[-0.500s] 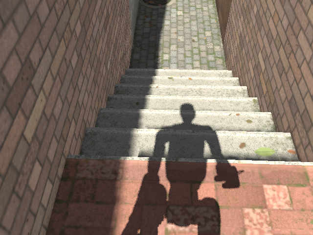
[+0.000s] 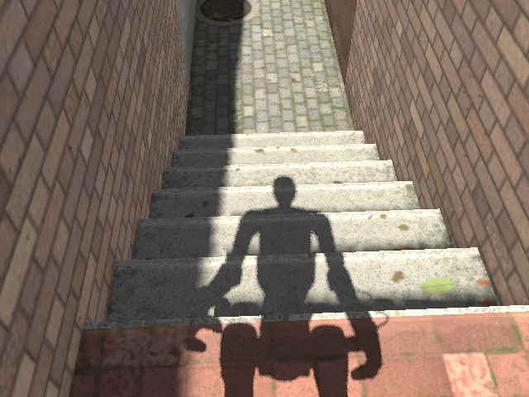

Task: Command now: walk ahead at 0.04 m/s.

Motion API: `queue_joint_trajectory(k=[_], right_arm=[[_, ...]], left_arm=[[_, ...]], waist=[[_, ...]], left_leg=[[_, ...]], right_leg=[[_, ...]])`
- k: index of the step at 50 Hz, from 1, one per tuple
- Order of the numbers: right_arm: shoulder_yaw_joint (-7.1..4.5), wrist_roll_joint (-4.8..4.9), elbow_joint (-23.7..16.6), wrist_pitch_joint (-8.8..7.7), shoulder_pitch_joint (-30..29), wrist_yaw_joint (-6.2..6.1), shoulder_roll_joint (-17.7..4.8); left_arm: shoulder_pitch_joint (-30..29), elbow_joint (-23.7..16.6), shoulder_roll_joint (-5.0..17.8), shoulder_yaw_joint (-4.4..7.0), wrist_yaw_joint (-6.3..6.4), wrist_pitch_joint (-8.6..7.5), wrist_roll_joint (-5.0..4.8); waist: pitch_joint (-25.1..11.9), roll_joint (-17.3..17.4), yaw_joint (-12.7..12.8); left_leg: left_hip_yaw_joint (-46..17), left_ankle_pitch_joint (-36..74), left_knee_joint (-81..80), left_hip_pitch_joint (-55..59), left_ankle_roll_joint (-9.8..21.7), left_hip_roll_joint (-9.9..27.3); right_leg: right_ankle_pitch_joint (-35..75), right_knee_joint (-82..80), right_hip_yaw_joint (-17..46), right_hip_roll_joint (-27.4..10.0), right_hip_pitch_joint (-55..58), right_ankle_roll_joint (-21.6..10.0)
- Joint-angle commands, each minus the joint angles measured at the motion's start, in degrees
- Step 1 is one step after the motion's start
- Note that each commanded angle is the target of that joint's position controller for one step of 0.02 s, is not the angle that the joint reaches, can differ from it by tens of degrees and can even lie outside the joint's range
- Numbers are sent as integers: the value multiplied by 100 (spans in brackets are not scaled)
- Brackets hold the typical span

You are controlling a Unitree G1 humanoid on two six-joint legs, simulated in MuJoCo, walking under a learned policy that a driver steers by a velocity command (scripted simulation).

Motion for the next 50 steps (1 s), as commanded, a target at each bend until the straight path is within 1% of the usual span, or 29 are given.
queue_joint_trajectory(k=[1, 2, 3, 5, 6, 7, 8, 9, 10, 11, 12, 14, 15, 16, 19, 24, 25, 26, 28, 41, 42, 43, 44, 45, 46, 47, 48, 49, 50], right_arm=[[-69, -119, -352, -7, -90, 65, -483], [-96, -185, -336, 8, -77, 44, -486], [-124, -192, -383, 22, -59, 68, -518], [-169, -173, -188, 45, 126, 51, -540], [-191, -184, -196, 82, 47, 59, -591], [-236, -243, -206, 123, 21, 66, -630], [-250, -248, -208, 144, -40, 63, -608], [-283, -274, -214, 131, -195, 35, -667], [-298, -289, -122, 114, -28, -3, -632], [-300, -279, -99, 105, -102, -26, -597], [-307, -274, -77, 91, -51, -13, -546], [-335, -235, -69, 95, -170, -12, -576], [-341, -240, -68, 97, -231, -18, -576], [-384, -234, -81, 99, -238, -47, -725], [-390, -266, -55, 132, -372, -60, -724], [-395, -268, 83, 147, -303, -68, -775], [-396, -268, 18, 127, -486, -85, -778], [-391, -266, 35, 115, -497, -94, -798], [-392, -264, 95, 107, -473, -107, -849], [-391, -253, 275, 91, -649, -71, -998], [-445, -309, 377, 125, -358, -91, -1110], [-542, -478, 340, 148, -321, -156, -1279], [-532, -609, 208, 156, -608, -223, -1114], [-419, -715, 3, 131, -1073, -295, -659], [-308, -760, -165, 98, -1471, -357, -321], [-314, -716, -237, 76, -1513, -398, -301], [-351, -695, -208, 69, -1309, -405, -405], [-375, -703, -191, 58, -1074, -381, -480], [-373, -705, -151, 43, -974, -309, -470]], left_arm=[[-78, -152, 481, 61, -204, -90, -155], [-130, -108, 588, 101, -241, -95, -178], [-244, -113, 654, 136, -262, -102, -129], [-298, -49, 428, 99, -289, -94, -21], [-160, 34, 502, 120, -316, -68, -7], [-117, 75, 543, 140, -302, -97, 7], [-97, 116, 539, 149, -296, -110, 0], [-179, 95, 506, 149, -284, -157, -1], [-314, 43, 392, 111, -257, -169, 16], [-262, 77, 415, 123, -243, -166, 2], [-149, 165, 334, 74, -244, -164, -22], [-118, 186, 453, 91, -209, -152, -22], [-128, 203, 503, 101, -188, -151, -18], [-122, 237, 428, 74, -162, -162, -32], [-80, 321, 566, 109, -129, -168, -20], [-140, 392, 563, 119, -135, -167, -12], [-136, 367, 662, 143, -118, -176, -8], [-177, 356, 684, 155, -102, -180, -7], [-181, 357, 647, 154, -86, -180, -6], [-45, 557, 751, 154, -78, -175, -11], [305, 687, 887, 212, -42, -134, 52], [700, 792, 1134, 320, 32, -105, 247], [1177, 891, 1151, 347, 161, -162, 402], [1314, 947, 988, 281, 319, -232, 412], [1298, 876, 604, 126, 441, -274, 412], [1240, 811, 400, 25, 509, -328, 391], [1141, 780, 340, -21, 534, -367, 377], [899, 632, 330, -73, 538, -389, 360], [602, 487, 579, -24, 508, -375, 323]], waist=[[30, 117, -70], [-255, 146, -104], [-342, 158, -139], [-278, 222, -125], [-132, 154, -51], [-152, 35, -71], [-207, 62, -49], [-239, -5, -30], [-284, 12, -77], [-291, 55, -34], [-276, 113, -62], [-367, 204, 15], [-397, 140, 32], [-430, 114, 40], [-469, 54, 103], [-409, 33, 72], [-464, 124, 53], [-499, 113, 50], [-468, 90, 41], [-321, 145, 21], [-272, 25, 61], [185, -213, 215], [569, -439, 457], [843, -723, 576], [832, -686, 724], [613, -528, 681], [499, -504, 614], [497, -400, 448], [592, -284, 300]], left_leg=[[-1034, -1722, -1059, 479, 25, 853], [-911, -1362, -842, 1017, 10, 772], [-855, -1138, -749, 1175, 66, 712], [-653, -631, -708, 1198, 20, 600], [-595, -411, -617, 1108, -37, 567], [-573, -140, -583, 1105, -18, 554], [-547, 6, -550, 1157, -33, 550], [-471, 116, -417, 1024, -49, 529], [-492, 228, -470, 1056, -59, 581], [-488, 297, -440, 1082, -73, 579], [-505, 444, -481, 1163, -92, 584], [-472, 645, -436, 1156, -104, 544], [-465, 733, -412, 1116, -107, 538], [-427, 679, -417, 1024, -84, 514], [-400, 713, -303, 886, -82, 478], [-384, 605, -154, 795, -104, 484], [-368, 718, -80, 816, -121, 479], [-373, 749, -39, 812, -119, 483], [-384, 708, 3, 792, -120, 497], [-453, 482, 67, 975, -91, 524], [-404, -910, 7, 967, -42, 439], [-463, -2572, 146, 451, 65, 352], [-556, -2944, 521, -468, 99, 329], [-377, -2189, 893, -1371, 48, 430], [-669, -1967, 1510, -1911, 61, 690], [-860, -1967, 2055, -2152, 71, 709], [-854, -1911, 2380, -2147, 89, 697], [-711, -1840, 2369, -1858, 128, 668], [-363, -1835, 2018, -1260, 120, 610]], right_leg=[[-960, -1295, 385, -127, -162, -612], [-860, -1448, 374, -124, -198, -649], [-589, -1434, 344, -121, -105, -655], [-256, -1541, 386, -82, 149, -645], [-176, -1583, 404, -90, 188, -704], [36, -1589, 388, -81, 256, -699], [183, -1584, 387, -75, 336, -695], [400, -1559, 456, -140, 438, -745], [440, -1525, 454, -163, 509, -720], [526, -1503, 439, -138, 532, -705], [570, -1489, 402, -142, 495, -667], [852, -1397, 331, -126, 692, -654], [1045, -1342, 302, -104, 785, -656], [1274, -1258, 284, -91, 910, -650], [1608, -1125, 211, -51, 1092, -636], [1632, -1040, 212, -25, 1064, -622], [1687, -982, 186, 16, 1050, -633], [1693, -956, 172, 25, 1052, -633], [1581, -941, 172, 39, 1000, -637], [813, -952, 110, 107, 625, -572], [-631, -1330, 295, -11, 619, -759], [-2528, -1784, 847, -359, 562, -1189], [-3448, -2264, 1742, -958, 992, -1623], [-3466, -2691, 2446, -1681, 1700, -1960], [-2787, -2920, 2800, -2085, 2181, -2038], [-2197, -2947, 2730, -2066, 2548, -1980], [-1896, -2999, 2395, -1878, 2651, -1844], [-1594, -3039, 1919, -1527, 2468, -1648], [-1492, -3132, 1346, -1224, 2024, -1496]])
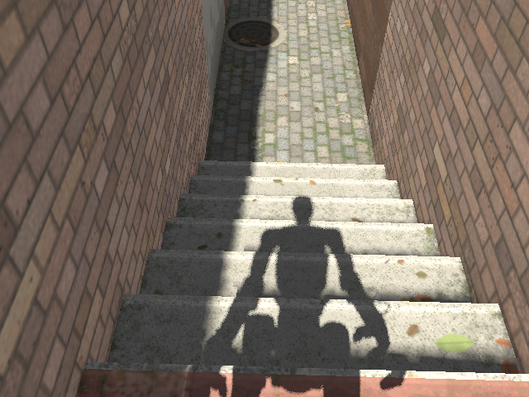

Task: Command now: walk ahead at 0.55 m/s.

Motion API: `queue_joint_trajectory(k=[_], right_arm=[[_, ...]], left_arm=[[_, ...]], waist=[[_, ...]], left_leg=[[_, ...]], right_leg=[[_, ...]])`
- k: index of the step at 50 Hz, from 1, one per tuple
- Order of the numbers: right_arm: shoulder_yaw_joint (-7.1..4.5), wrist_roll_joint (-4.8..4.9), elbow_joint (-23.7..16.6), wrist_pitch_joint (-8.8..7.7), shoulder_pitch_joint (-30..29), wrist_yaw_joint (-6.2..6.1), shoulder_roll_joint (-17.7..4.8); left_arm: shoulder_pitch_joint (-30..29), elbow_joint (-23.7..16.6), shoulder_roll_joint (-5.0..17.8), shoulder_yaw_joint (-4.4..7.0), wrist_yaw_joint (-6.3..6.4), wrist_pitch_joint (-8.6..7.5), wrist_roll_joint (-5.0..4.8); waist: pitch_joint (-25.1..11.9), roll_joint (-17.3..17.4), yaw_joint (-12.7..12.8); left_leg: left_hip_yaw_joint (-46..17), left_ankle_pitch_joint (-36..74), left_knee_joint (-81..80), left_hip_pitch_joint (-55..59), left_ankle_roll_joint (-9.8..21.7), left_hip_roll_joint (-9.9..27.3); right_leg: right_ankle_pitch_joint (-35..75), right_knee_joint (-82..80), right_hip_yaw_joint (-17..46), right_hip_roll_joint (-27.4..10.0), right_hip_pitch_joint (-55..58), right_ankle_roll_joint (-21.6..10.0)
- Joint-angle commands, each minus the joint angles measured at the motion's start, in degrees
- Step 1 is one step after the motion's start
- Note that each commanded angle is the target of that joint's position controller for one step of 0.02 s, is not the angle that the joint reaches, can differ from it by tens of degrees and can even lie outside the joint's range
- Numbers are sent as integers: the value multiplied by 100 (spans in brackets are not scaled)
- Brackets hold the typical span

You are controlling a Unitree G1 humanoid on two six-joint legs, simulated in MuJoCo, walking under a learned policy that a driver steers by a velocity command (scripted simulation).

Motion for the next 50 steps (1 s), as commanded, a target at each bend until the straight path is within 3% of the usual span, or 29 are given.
queue_joint_trajectory(k=[1, 2, 3, 5, 6, 7, 8, 9, 10, 11, 13, 16, 22, 26, 29, 31, 32, 33, 34, 36, 39, 40, 41, 42, 43, 46, 48, 49, 50], right_arm=[[-1, -48, -510, -178, -764, 85, -173], [41, 18, -606, -195, -1129, 184, -56], [-118, 429, -789, -117, -1073, 181, -684], [-78, 452, -765, -96, -672, 91, -581], [-81, 352, -552, -90, 87, 71, -452], [-194, 263, -242, -101, 1057, -2, -724], [-376, 97, -89, -150, 2136, -99, -1442], [-402, 214, -31, -169, 2521, -82, -1796], [-329, 233, -298, -116, 1595, -114, -1416], [-248, 235, -543, -120, 1024, -121, -1057], [-141, 277, -670, -180, 609, -179, -764], [-40, 330, -571, -367, 1001, -257, -564], [-50, 306, -519, -583, 1134, -156, -749], [-35, 329, -441, -582, 1254, -212, -877], [-163, 291, -499, -309, 1238, -280, -1411], [-241, 216, -658, -66, 1008, -276, -1716], [-158, 201, -879, -57, 785, -229, -1175], [-34, 283, -1499, -185, 884, -82, -513], [-56, 274, -1759, -358, 325, -76, -965], [33, 144, -1608, -408, 553, -88, -995], [95, -49, -1695, 36, 285, -87, -919], [181, -46, -1826, 135, 84, -39, -749], [145, 79, -1785, 167, 153, -23, -811], [27, 203, -1763, 86, 38, 39, -954], [63, 191, -1826, 33, -72, 161, -892], [55, 423, -1761, 17, -108, 349, -649], [-22, 323, -1674, 38, -164, 417, -807], [-22, 160, -1646, 46, -139, 428, -766], [-71, 83, -1457, 75, 447, 399, -870]], left_arm=[[-520, -492, 761, 46, 19, -68, -54], [-273, -344, 1011, 115, -58, 4, -110], [-31, -271, 1445, 308, -36, 13, -333], [190, -230, 1159, 276, -48, -9, -350], [-40, -306, 1232, 296, -69, -63, -323], [-97, -314, 1075, 269, -53, -113, -253], [-154, -519, 464, 87, -68, -136, -260], [-408, -828, 25, -13, -73, -163, -220], [-810, -951, 270, 32, -95, -152, -232], [-630, -930, 424, 68, -175, -180, -318], [-406, -876, 476, 113, -272, -100, -264], [-547, -1077, 220, 77, -285, 227, -280], [-1574, -1968, 326, 29, -449, 512, -283], [-1916, -2195, 475, -19, -645, 490, -267], [-690, -1905, 857, 127, -531, 486, -387], [1228, -1338, 1240, 331, -341, 521, -395], [1093, -1210, 1447, 377, -135, 499, -446], [-47, -1526, 1705, 319, -136, 528, -403], [188, -1541, 1678, 330, -120, 494, -420], [152, -1323, 1427, 326, -78, 340, -311], [-282, -1438, 851, 70, -76, 139, -394], [-179, -1373, 1015, 120, -95, 118, -377], [141, -1317, 1190, 167, -123, 57, -252], [360, -1152, 952, 164, -106, -8, -304], [264, -987, 930, 163, -109, -122, -385], [260, -961, 840, 43, -45, -285, -271], [295, -761, 729, -33, 19, -247, -207], [335, -755, 615, -77, 78, -225, -221], [-108, -820, 741, -69, 117, -222, -233]], waist=[[796, -387, -67], [850, -380, -11], [763, -700, -12], [524, -670, -43], [293, -543, -463], [-32, -86, -882], [-419, 1589, -1328], [-342, 2796, -1337], [140, 1783, -999], [60, 1188, -756], [-34, 783, -418], [150, 652, -268], [1019, 394, -112], [1123, 326, -66], [153, 991, 564], [-852, 877, 1481], [-561, -265, 1195], [-573, -1543, 21], [-861, -497, 360], [-481, 790, -109], [38, 602, -401], [127, 195, -318], [-37, 135, -176], [-37, 353, -154], [125, 220, -248], [-27, -261, 12], [335, -153, 51], [584, -119, 52], [499, -201, -328]], left_leg=[[287, 32, -213, -469, 66, 172], [357, 379, -584, -94, -13, 170], [535, 856, -915, -600, -48, 204], [688, 1361, -1293, 80, -122, 183], [862, 1515, -1517, 1074, -124, -20], [620, 734, -1578, 2100, -82, -4], [-1323, -1366, -2545, 2933, 221, 1401], [-3597, -3003, -3651, 2898, 571, 2166], [-3032, -2699, -3387, 2397, 415, 2200], [-2436, -2043, -3266, 2173, 222, 2016], [-1456, -1064, -3453, 1927, 97, 1791], [-622, -54, -3533, 1867, 153, 1813], [1043, 564, -4184, 1012, 40, 1605], [1837, 2733, -4199, 1129, 26, 1534], [2113, 7650, -2039, 2113, 2, 1514], [1859, 7792, 1273, 1326, 117, 1705], [1726, 3748, 3625, -254, -104, 952], [791, -346, 5008, -2958, -603, -196], [-198, 83, 4553, -3076, -568, 92], [-449, 380, 3231, -2077, -514, 700], [-249, 132, 1653, -1068, -635, 843], [-9, 247, 1401, -974, -606, 749], [-58, 1212, 1449, -1280, -478, 720], [-452, 2419, 550, -1622, -331, 750], [-272, 3769, -673, -1107, -206, 568], [232, 5995, -789, 824, -46, -121], [286, 6138, -648, 745, 112, -231], [409, 5956, -651, 586, 256, -328], [761, 5825, -465, 1269, 318, -491]], right_leg=[[-870, -1674, 1076, -1183, -416, -879], [-529, -1610, 907, -1093, -666, -876], [-440, -1093, 861, -852, -158, -785], [289, -636, 663, -919, -437, -810], [874, -15, 494, -772, -974, -786], [1140, 1176, 220, -446, -1655, -695], [660, 3493, -265, 111, -2825, -439], [-1280, 4919, 513, 740, -4211, -469], [-771, 5731, 1209, 269, -4793, -588], [-90, 5664, 1186, 72, -4758, -611], [560, 5068, 1051, -188, -4535, -408], [1003, 5086, 833, -269, -4784, -202], [2127, 3852, 254, -261, -4689, -263], [2351, 2521, -356, -44, -3280, -748], [762, 2798, -792, 814, -1890, -986], [-688, 2535, -450, 1104, 375, -1233], [-1172, 1966, 1065, 319, 825, -1482], [45, 864, 4352, -607, 1787, -2304], [1592, 297, 4649, -927, 1749, -2214], [1738, 91, 3754, -1059, 228, -2002], [2742, 69, 2272, -384, -1445, -1491], [3371, -42, 1914, -294, -1607, -1438], [4048, 119, 1700, -335, -1062, -1353], [3031, 358, 1352, 31, -813, -989], [1778, 374, 877, 412, -1384, -809], [1399, 492, 406, 285, -2525, -343], [1195, 1233, 129, 205, -2462, -174], [1835, 1678, 3, 166, -2324, -97], [3166, 2292, -274, 135, -2483, -21]])
Over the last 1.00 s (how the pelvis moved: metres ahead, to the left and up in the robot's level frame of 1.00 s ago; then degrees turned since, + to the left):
0.10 -0.02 0.02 1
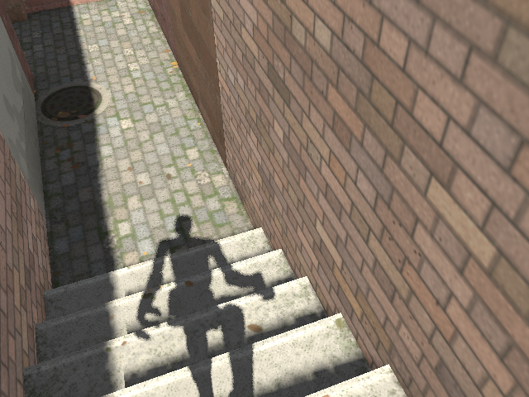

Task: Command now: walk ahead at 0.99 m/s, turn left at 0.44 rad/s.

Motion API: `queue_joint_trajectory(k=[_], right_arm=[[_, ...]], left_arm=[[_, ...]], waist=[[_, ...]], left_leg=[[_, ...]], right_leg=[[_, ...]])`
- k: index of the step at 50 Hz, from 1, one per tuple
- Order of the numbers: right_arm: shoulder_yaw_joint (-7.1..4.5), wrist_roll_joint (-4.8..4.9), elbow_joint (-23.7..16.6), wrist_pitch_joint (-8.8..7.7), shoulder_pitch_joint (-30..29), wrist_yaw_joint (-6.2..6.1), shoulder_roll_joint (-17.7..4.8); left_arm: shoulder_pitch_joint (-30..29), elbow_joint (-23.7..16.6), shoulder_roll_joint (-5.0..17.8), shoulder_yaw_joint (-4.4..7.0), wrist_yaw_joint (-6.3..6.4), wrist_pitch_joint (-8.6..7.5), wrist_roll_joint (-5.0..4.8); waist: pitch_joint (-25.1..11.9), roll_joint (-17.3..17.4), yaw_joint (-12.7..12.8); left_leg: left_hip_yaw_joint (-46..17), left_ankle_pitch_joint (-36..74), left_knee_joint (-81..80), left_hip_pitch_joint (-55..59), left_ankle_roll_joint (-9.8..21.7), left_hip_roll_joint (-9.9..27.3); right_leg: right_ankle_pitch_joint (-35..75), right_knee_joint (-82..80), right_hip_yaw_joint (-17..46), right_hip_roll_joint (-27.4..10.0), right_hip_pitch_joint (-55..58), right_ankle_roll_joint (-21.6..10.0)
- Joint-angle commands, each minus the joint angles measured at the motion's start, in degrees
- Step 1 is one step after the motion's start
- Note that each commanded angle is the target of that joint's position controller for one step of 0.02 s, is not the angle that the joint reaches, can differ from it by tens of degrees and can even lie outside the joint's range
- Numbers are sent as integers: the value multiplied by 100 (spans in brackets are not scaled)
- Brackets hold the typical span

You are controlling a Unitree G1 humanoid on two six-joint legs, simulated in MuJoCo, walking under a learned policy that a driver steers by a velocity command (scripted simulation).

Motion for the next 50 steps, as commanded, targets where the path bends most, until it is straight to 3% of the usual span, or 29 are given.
queue_joint_trajectory(k=[1, 3, 4, 5, 6, 9, 10, 13, 15, 19, 20, 22, 23, 24, 25, 26, 27, 29, 32, 34, 36, 40, 43, 44, 45, 46, 48, 49, 50], right_arm=[[-237, -171, 389, 61, 1570, -12, -645], [-462, -99, 1222, 168, 4477, -247, -1043], [-312, -66, 1250, 127, 4103, -270, -699], [-225, 131, 1084, 142, 3194, -360, -714], [-39, 34, 850, -62, 2877, -439, -812], [-86, 163, 589, -277, 1919, -454, -899], [-205, 195, 436, -474, 1522, -518, -1346], [-114, 184, 722, -473, 1759, -357, -1075], [95, 243, 977, -516, 2251, -429, -265], [56, 40, 1201, -212, 2685, -380, -306], [81, -50, 1279, -140, 2806, -459, -150], [-12, -93, 1076, -154, 1673, -508, -589], [-77, 89, 948, -160, 1541, -523, -352], [-62, 704, 854, -128, 2795, -759, -159], [-11, 355, 840, -142, 2344, -815, -268], [271, -175, 462, -314, 2614, 176, 150], [161, -170, 249, -385, 1823, 315, 103], [139, -531, -53, -488, 738, -19, 94], [315, -655, 205, -287, 1316, 161, 738], [231, -479, 331, -261, 1267, 301, 299], [46, -236, 584, -213, 1105, 341, -185], [-55, -561, 224, -79, -292, 96, -259], [-492, -189, 789, -198, 2142, -249, -1022], [-748, -176, 939, -28, 3208, -322, -1631], [-792, -109, 962, 12, 4039, -206, -1637], [-645, -239, 819, -126, 3990, -199, -1447], [-224, -76, 486, -168, 1976, 100, -928], [75, -124, 359, -212, 1114, 183, -276], [2, -39, -102, -125, -224, -169, -331]], left_arm=[[-801, -300, 668, 62, 128, -54, 27], [-2324, -725, 789, 54, 203, -11, -97], [-2431, -783, 247, -52, 264, 210, -115], [-2707, -1183, -342, -275, 340, 337, 62], [-1785, -1710, -212, -281, 270, 284, 53], [-1257, -1229, 509, -67, 153, 278, 636], [-1545, -1750, 453, -127, 118, 305, 589], [-1932, -1483, 441, -80, 74, 506, 268], [-2690, -1719, 483, -76, -30, 199, 37], [-2681, -1712, -91, -302, -107, 174, -146], [-2101, -1534, 129, -163, 2, 97, -81], [745, -829, 671, 118, 60, 16, 60], [1469, -485, 980, 195, 97, 32, 337], [1385, -775, 1347, 308, -24, 24, 431], [1224, -878, 646, 206, -112, 157, 205], [1545, -486, 804, -69, -579, 209, 663], [1255, -714, 284, -66, -481, 164, 591], [-617, -1163, -194, -215, -313, -60, 318], [-1215, -1685, 679, 41, -86, -72, 423], [-724, -1813, 142, -127, 209, -231, 468], [-268, -1741, 431, -157, 216, -236, 481], [1480, -1165, 1019, 25, 152, 151, -5], [1019, -1176, 1294, 94, -349, 231, 289], [537, -1513, 517, -204, -696, 287, 442], [453, -1763, 138, -378, -838, 230, 246], [-500, -1970, 456, -348, -818, 179, -92], [796, -1717, 275, -534, -700, 209, -129], [1635, -1247, -57, -610, -638, 363, 145], [264, -1023, 331, -219, 91, 670, -339]], waist=[[71, -657, -898], [-257, 297, -2828], [791, 1344, -2730], [1384, 1392, -1913], [810, 1133, -511], [242, -1193, -136], [441, -163, 144], [114, -112, -369], [504, -665, -963], [547, 402, -1533], [551, 136, -1316], [-735, 370, 429], [-579, -441, 652], [-1540, -1745, 118], [-1610, -874, 278], [-3017, -852, -33], [-1958, -647, 17], [305, -158, -590], [-287, -1027, -1057], [-184, -185, -673], [-106, -176, -602], [776, 163, 311], [-373, 579, -988], [-1931, 1421, -1525], [-3604, 1173, -1761], [-2325, 198, -2071], [-1037, -602, -485], [-294, -708, 170], [-822, -534, 186]], left_leg=[[1077, -107, 973, 3506, 264, -721], [912, -439, -458, 5174, 842, -304], [-565, -112, -3182, 4828, 1404, 723], [-368, 1483, -1926, 4051, 867, 723], [-1674, 4185, 32, 4896, 827, 1191], [-2442, -734, -596, 3814, 944, 705], [-3238, -220, -913, 2354, 1364, 1029], [-3180, -839, -647, 1192, 1408, 885], [-2557, -3018, 498, 2088, 957, -49], [-2616, -3263, 1078, 1687, 693, -433], [-2513, -3414, 2063, 1996, 627, -734], [-2009, -1781, 5117, 1034, 446, -715], [-1599, -5952, 7447, -1137, 157, -1184], [-845, -8338, 8732, -2797, -159, -954], [-669, -7708, 7707, -2852, -180, -212], [-903, -7026, 9144, -2573, -299, -380], [-602, -6865, 8523, -3639, -404, 259], [-636, -5369, 4366, -1887, -746, 1305], [249, -3101, 3598, 680, -700, 874], [-50, -844, 1547, -171, -649, 1167], [317, 896, 428, 1236, -514, 723], [869, -691, -1551, -269, -535, 539], [1158, 477, -1186, 4321, 311, -10], [-203, 3713, 172, 7353, 1848, 1390], [-2163, 4510, 1195, 9401, 2790, 2763], [-2595, 4173, 603, 8048, 2524, 3004], [-2370, 483, -232, 3408, 1892, 3103], [-1324, -1242, -1071, 1051, 1450, 2797], [-108, -876, -1373, -91, 1133, 1847]], right_leg=[[6840, 1180, -381, -1004, -2729, 606], [7448, 5784, -843, -616, -3537, 744], [1874, 8543, -827, 130, -4495, 625], [-330, 8913, -425, 103, -5048, 205], [365, 7576, 356, -318, -6040, 204], [2358, 4348, 902, -966, -5667, 503], [3015, 2008, 1066, -1144, -4721, 844], [3953, 1971, 563, -959, -2660, 972], [6714, -500, 1076, -1145, -3580, 817], [6232, -1545, 770, -772, -1800, 1031], [6527, -2170, 826, -801, -1619, 1075], [7577, -1477, 566, -937, 1103, 929], [8856, -1260, 1626, -1973, 2745, 491], [12632, 659, 2292, -4134, 4420, -153], [11192, 400, 2122, -3867, 3533, -23], [10483, 391, 2028, -3908, 3919, -1517], [8640, 216, 2353, -3854, 2427, -1512], [6992, -1427, 1332, -3346, -2276, -967], [7080, -1045, -113, -2478, -3794, -714], [5042, -582, -330, -2484, -2719, -13], [3129, 513, -951, -1790, -3384, 642], [3035, 1620, -68, -2375, -1170, 820], [4614, 4229, -407, -1852, -2847, 1228], [-345, 6982, -509, -1313, -5034, 1892], [-2343, 8461, 566, -1366, -6733, 2263], [-2421, 8315, 876, -1492, -7881, 2356], [-1392, 6313, 1527, -2034, -6720, 1802], [429, 4551, 1473, -2138, -5154, 1678], [2090, 3679, 552, -1178, -2491, 1197]])
Over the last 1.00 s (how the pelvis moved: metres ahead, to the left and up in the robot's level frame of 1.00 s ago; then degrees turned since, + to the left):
0.63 -0.11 -0.06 -23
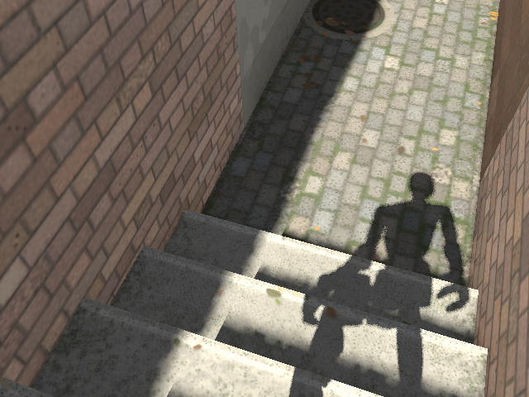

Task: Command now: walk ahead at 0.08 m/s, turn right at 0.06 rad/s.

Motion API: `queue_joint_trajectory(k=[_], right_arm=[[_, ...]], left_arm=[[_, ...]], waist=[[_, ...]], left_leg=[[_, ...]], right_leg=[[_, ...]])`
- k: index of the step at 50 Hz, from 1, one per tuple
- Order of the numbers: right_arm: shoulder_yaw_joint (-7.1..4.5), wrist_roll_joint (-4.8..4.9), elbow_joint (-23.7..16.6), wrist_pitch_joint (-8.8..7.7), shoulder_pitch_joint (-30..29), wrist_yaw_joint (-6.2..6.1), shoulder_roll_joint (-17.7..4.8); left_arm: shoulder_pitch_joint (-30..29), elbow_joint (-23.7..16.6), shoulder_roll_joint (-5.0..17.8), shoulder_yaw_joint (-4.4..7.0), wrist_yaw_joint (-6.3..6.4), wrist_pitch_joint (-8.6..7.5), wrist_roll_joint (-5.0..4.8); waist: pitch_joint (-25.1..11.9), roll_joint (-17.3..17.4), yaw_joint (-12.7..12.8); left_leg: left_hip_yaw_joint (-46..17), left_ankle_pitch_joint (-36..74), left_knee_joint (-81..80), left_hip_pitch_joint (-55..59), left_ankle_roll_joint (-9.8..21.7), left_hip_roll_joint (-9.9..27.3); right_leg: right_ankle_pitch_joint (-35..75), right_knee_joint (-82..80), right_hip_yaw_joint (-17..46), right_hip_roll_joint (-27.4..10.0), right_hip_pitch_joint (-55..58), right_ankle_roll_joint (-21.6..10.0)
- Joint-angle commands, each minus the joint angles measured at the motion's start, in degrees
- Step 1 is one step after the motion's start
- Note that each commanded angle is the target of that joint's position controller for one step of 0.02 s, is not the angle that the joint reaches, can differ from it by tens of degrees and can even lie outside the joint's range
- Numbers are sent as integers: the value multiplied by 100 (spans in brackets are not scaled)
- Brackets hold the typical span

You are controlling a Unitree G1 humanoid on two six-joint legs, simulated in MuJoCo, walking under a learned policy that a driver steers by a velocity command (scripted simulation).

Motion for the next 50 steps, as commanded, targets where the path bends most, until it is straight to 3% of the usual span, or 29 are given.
queue_joint_trajectory(k=[1, 2, 4, 6, 8, 9, 11, 14, 17, 18, 19, 23, 24, 26, 27, 28, 30, 32, 34, 36, 40, 42, 43, 44, 45, 46, 47, 48, 50], right_arm=[[261, -262, -583, -268, -714, 266, -401], [185, -96, -436, -314, -940, 260, -453], [29, -72, -517, -320, -914, 95, -1240], [-186, -11, -467, -331, -373, -139, -1509], [-216, 356, -586, -281, 386, -409, -873], [-161, 373, -925, -298, 27, -474, -642], [129, 84, -1055, -426, -993, -270, 120], [165, 108, -935, -533, -1315, -520, 33], [378, -44, -1060, -362, -1373, -518, 114], [334, 102, -1101, 79, -1445, -344, 269], [375, 243, -1060, 190, -1358, -239, 288], [191, 122, -843, 131, -1367, -168, -121], [194, 103, -837, 95, -1106, -232, -43], [-57, 54, -181, 82, 1487, -402, -328], [-97, 78, -260, -5, 1117, -395, -618], [-136, 126, -325, -57, 763, -393, -610], [-47, 3, -362, -179, 308, -380, -325], [12, -93, -224, -249, 429, -307, -203], [-12, 103, -69, -449, 319, -277, -107], [36, 322, -41, -421, -40, -300, -48], [71, 130, 262, -131, 1021, -390, -35], [-33, -29, 311, 17, 958, -483, -460], [-82, 139, 327, 35, 961, -403, -472], [4, 186, 12, -46, 1148, -422, -68], [1, 171, -145, -211, 1018, -443, -300], [-29, 22, -34, -206, 939, -420, -329], [16, -3, -357, -116, 421, -389, -267], [-110, -184, -396, -64, -339, -296, -647], [-78, -78, -316, 89, -336, -270, -466]], left_arm=[[2759, 497, -13, 0, -182, 300, 468], [3117, 1011, -72, 99, -452, 264, 328], [2308, 553, 312, 307, -479, 49, 104], [1197, -53, 533, 493, 6, -254, 200], [388, -363, 806, 516, 422, -370, 200], [634, -283, 1289, 643, 489, -423, 118], [2867, 543, 877, 532, 55, -431, 218], [838, 109, 481, 389, -246, -352, 254], [375, 217, 431, 282, -106, -406, 152], [1180, 557, 873, 730, 543, -24, -249], [1476, 706, 981, 755, 753, 197, -192], [978, 343, 827, 899, 638, 297, -121], [505, 261, 827, 917, 582, 223, -176], [-876, -35, 518, 855, 497, 81, -131], [-630, -353, -160, 675, 511, 0, -130], [-769, -386, -68, 629, 593, 39, -78], [-989, -416, 283, 740, 652, 129, -78], [-534, -220, 515, 835, 617, 269, 24], [-982, -312, 225, 723, 444, 288, 66], [-522, -87, -71, 603, 249, 364, -158], [-692, 80, 289, 579, 408, 360, -160], [897, 748, 796, 816, 582, 294, 87], [1595, 893, 931, 905, 547, 230, 182], [1681, 990, 1235, 878, 422, 63, 257], [1485, 806, 930, 774, 387, -122, 17], [1338, 932, 850, 783, 441, -109, -31], [914, 999, 1173, 911, 619, -39, -180], [657, 902, 579, 704, 718, -56, -149], [646, 959, 874, 760, 745, -140, 62]], waist=[[38, -5, 1499], [121, 148, 1456], [-283, 86, 1036], [-650, 432, 278], [-567, -918, -347], [-150, -1759, -145], [2, -1826, 1121], [175, -261, 426], [-316, -307, 283], [-612, -148, 220], [-657, -331, 293], [-451, -579, 288], [-372, -583, 34], [-880, 288, -1482], [-491, 1427, -764], [-27, 935, -618], [578, -115, -261], [665, 179, -7], [231, 60, 230], [-276, 282, 488], [542, 293, -177], [17, 400, 483], [-175, -563, 1016], [-688, -1365, 489], [-678, -687, 462], [-499, -535, 335], [-234, -1378, 189], [445, -67, 229], [414, -191, 114]], left_leg=[[-338, 1381, -1576, -2820, 688, 1763], [-221, 360, -1517, -3214, 357, 1448], [-412, 288, -863, -2044, 250, 1768], [-999, 486, -42, -491, 501, 2383], [-874, -1428, 1132, 158, -112, 1810], [-149, -2564, 2459, -1192, -628, 842], [-1040, -3162, 3743, -3987, -325, 22], [-1156, -2111, 4002, -2943, -452, 509], [-685, -2031, 3311, -1523, -847, 483], [-954, -2054, 2483, -1310, -775, 61], [-1080, -1975, 2122, -1300, -755, 40], [-947, -600, 1401, -627, -550, 50], [-815, -450, 674, 433, -473, -67], [-1789, -1633, -165, 3832, 98, 217], [-3855, -1532, -780, 3668, 621, 1292], [-4839, -1739, -953, 3066, 1015, 1928], [-4100, -1815, -802, 1597, 1187, 1773], [-3561, -943, -431, 726, 1189, 1589], [-2136, -1719, -238, -367, 770, 623], [-1180, -2156, 164, -1782, 645, 303], [-1338, -858, 1414, -305, 626, 395], [-1442, 1739, 4055, 30, 604, 466], [-897, -139, 6372, -590, 479, -265], [-1041, -2982, 6858, -2577, 416, -276], [-1970, -1633, 5215, -3309, 507, -18], [-1728, -1424, 5061, -3567, 423, 103], [-1796, -1193, 4234, -3767, 25, 435], [-2058, -430, 3148, -3526, -314, 715], [-1460, -125, 2724, -2186, -560, 458]], right_leg=[[3043, -2199, -33, -242, 2804, -139], [3459, -2656, -466, 43, 3486, 36], [3039, -3234, -555, 341, 3003, -108], [2442, -4005, -494, 407, 2287, -341], [3506, -5917, 590, -21, 1510, -1105], [1946, -7070, 1947, -213, 1950, -2005], [-2368, -8172, 4882, -707, 3506, -2890], [-857, -7116, 3577, -246, 1447, -2829], [428, -7015, 2464, 240, 488, -2694], [1631, -7019, 3223, 22, 1886, -2775], [2021, -6885, 3074, 20, 2336, -2676], [2441, -6459, 2242, 125, 2466, -2392], [2434, -6160, 1954, 218, 1833, -2191], [3950, -2369, 651, 1124, -492, -1676], [1773, -1211, 393, 1427, -1943, -1625], [1837, -1100, 672, 1166, -2447, -1612], [2448, -2242, 966, 762, -1826, -1194], [2326, -2868, 666, 689, -1113, -965], [5825, -4991, 119, 854, 576, -992], [7615, -5523, -543, 1042, 3248, -962], [5915, -6937, -913, 916, 3076, -909], [5029, -7275, -204, 509, 4260, -1425], [5174, -8225, 71, 247, 4990, -1733], [7175, -6021, 809, -633, 6775, -1803], [6291, -6190, 930, -885, 6829, -1792], [4875, -6166, 1132, -863, 6417, -2049], [1627, -6703, 2737, -1755, 5065, -3019], [1484, -7108, 2721, -1428, 4064, -2979], [2619, -6904, 2182, -1086, 2813, -2787]])
Over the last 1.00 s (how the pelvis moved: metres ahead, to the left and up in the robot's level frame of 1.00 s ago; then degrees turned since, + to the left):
0.68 0.09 -0.48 42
